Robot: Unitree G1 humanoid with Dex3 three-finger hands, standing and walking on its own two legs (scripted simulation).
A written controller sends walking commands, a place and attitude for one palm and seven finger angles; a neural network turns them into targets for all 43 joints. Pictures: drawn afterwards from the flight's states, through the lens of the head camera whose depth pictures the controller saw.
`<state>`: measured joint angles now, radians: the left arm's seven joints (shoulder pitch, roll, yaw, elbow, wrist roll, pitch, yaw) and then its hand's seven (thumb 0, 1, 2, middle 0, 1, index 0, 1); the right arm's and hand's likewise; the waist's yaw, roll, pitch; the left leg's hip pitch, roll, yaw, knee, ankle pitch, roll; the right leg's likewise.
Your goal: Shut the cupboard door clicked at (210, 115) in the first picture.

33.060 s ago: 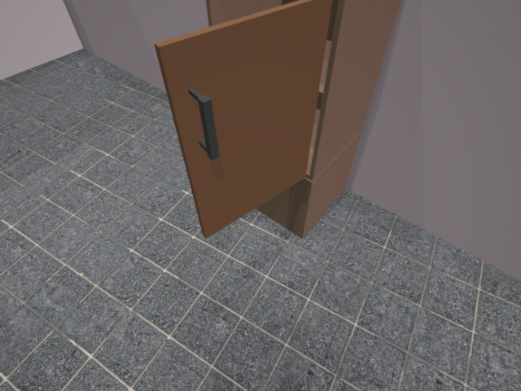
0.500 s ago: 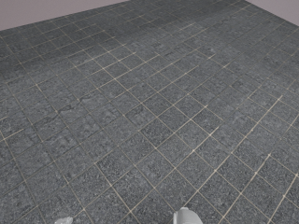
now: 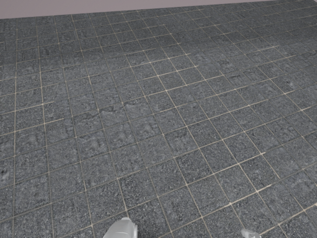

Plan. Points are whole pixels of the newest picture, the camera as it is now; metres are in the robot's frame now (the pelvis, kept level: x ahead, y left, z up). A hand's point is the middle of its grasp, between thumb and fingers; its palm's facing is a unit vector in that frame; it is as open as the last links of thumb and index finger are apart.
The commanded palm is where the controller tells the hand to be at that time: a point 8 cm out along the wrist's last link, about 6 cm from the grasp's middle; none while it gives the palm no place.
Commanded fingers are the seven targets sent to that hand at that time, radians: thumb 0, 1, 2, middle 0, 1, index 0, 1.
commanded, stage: turn to face it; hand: left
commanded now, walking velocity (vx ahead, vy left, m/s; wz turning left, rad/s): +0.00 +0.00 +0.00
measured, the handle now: out of the picture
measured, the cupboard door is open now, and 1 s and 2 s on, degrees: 50 50 50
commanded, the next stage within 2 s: none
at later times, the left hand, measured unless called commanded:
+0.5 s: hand (92, 234) +0.14 +0.19 -0.18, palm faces -0.07 -0.98 -0.19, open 7.4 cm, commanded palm none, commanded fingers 0.00 0.90 0.90 -0.20 -0.30 -0.20 -0.30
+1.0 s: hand (129, 161) +0.35 +0.11 -0.15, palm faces -0.47 -0.83 -0.30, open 7.4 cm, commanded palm none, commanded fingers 0.00 0.90 0.90 -0.20 -0.30 -0.20 -0.30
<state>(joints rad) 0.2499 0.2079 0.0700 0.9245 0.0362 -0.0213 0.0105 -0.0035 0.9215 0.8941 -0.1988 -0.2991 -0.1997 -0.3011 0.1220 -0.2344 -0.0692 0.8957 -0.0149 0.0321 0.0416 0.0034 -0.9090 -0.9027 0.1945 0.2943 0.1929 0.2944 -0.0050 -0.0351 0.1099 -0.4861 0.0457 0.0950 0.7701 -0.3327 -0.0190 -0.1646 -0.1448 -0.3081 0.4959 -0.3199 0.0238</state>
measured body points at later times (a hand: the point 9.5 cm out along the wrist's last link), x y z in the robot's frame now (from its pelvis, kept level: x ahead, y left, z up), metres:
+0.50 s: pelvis +0.10 +0.01 +0.00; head +0.14 +0.01 +0.44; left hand +0.14 +0.24 -0.16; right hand +0.16 -0.24 -0.15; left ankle +0.07 +0.11 -0.72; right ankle +0.08 -0.13 -0.74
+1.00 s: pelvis +0.13 -0.01 -0.01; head +0.16 -0.04 +0.44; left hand +0.38 +0.16 -0.13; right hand +0.03 -0.26 -0.16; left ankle +0.13 +0.13 -0.66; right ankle +0.08 -0.11 -0.74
